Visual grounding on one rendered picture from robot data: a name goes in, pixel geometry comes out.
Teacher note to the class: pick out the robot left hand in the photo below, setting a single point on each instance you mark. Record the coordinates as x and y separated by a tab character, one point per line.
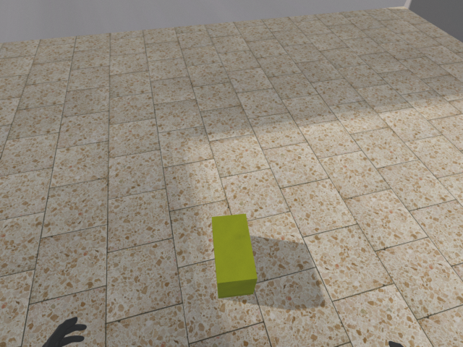
68	326

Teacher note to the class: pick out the carton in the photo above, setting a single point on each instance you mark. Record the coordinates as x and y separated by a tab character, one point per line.
235	266

